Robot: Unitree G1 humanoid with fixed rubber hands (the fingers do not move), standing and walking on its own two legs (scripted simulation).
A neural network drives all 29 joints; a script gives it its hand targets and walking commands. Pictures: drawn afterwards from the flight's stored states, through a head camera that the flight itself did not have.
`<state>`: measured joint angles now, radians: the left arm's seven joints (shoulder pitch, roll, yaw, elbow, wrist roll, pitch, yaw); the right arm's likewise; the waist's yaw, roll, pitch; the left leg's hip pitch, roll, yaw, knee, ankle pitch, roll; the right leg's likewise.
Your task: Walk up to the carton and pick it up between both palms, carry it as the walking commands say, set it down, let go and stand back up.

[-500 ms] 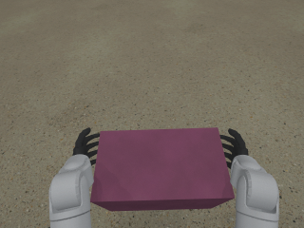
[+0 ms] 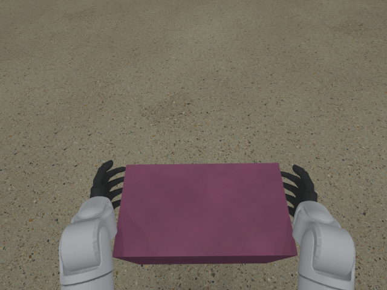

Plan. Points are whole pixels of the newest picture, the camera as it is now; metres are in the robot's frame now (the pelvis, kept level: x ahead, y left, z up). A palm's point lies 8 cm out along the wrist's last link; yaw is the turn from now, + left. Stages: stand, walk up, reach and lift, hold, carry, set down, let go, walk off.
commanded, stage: carry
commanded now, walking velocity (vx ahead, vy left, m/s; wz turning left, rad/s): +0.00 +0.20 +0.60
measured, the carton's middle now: (202, 218) +0.27 +0.00 +0.00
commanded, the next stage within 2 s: none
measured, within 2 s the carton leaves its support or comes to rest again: neither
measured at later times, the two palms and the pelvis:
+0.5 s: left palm out of the picture +0.16 +0.36 +0.09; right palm (198, 221) +0.23 +0.01 +0.09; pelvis -0.06 +0.13 +0.01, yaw +9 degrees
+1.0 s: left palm out of the picture +0.12 +0.35 +0.11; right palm (206, 245) +0.18 -0.01 +0.11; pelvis -0.10 +0.13 +0.01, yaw +10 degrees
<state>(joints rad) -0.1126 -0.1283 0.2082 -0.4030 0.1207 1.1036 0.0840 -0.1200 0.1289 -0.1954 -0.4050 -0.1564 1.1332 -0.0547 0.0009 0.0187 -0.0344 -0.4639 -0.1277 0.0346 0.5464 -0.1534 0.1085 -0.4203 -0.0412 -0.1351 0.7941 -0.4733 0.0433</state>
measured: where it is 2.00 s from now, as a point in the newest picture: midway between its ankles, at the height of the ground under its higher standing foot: outside the picture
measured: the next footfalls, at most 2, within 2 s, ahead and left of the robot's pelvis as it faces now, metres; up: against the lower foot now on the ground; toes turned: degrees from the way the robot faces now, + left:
right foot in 0.02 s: +0.02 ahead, -0.08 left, +0.00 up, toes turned -8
left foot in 0.34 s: +0.00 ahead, +0.24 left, +0.00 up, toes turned +15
